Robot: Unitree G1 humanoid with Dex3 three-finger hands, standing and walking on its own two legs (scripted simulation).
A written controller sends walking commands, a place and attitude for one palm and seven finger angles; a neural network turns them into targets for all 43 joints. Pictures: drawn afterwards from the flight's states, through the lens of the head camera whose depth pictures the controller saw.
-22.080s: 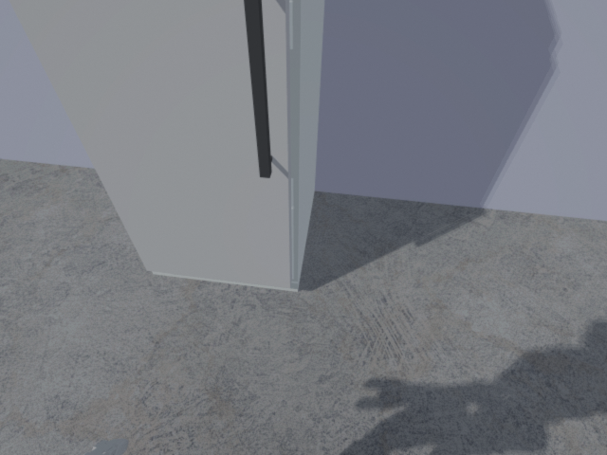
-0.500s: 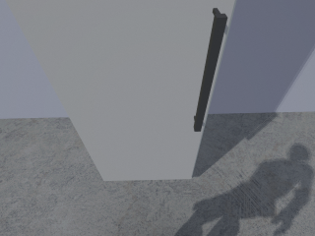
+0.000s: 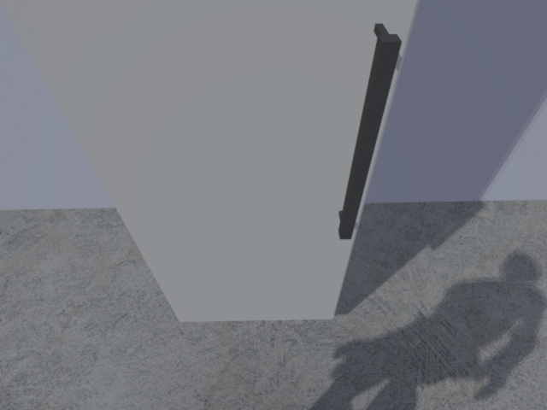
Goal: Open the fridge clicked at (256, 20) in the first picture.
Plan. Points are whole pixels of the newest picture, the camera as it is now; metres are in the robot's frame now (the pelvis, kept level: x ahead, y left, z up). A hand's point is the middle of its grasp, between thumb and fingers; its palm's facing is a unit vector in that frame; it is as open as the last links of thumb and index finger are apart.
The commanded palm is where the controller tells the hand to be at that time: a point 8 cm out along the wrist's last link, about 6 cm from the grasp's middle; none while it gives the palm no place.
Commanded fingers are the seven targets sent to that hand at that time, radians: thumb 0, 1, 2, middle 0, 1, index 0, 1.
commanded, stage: look again from close up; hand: right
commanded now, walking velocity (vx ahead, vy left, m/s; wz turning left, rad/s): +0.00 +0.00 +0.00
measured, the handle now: (358, 153) +0.52 -0.12 +0.10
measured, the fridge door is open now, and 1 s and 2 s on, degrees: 0 0 0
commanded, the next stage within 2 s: none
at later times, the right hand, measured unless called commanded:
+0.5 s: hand out of the picture +0.00 -0.19 -0.18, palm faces +0.01 +0.98 -0.20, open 7.4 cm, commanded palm none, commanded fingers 0.00 -0.90 -0.90 0.20 0.30 0.20 0.30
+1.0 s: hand out of the picture +0.00 -0.18 -0.18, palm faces +0.01 +0.98 -0.20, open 7.4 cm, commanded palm none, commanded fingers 0.00 -0.90 -0.90 0.20 0.30 0.20 0.30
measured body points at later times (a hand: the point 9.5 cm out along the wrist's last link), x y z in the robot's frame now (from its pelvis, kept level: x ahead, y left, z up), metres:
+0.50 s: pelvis +0.01 +0.00 +0.00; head +0.02 -0.02 +0.45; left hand +0.04 +0.24 -0.15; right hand +0.00 -0.24 -0.16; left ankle -0.04 +0.13 -0.74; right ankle +0.05 -0.08 -0.74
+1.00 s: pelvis +0.01 +0.00 +0.00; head +0.02 -0.01 +0.45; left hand +0.03 +0.24 -0.15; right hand +0.00 -0.23 -0.16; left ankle -0.04 +0.13 -0.74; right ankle +0.05 -0.08 -0.74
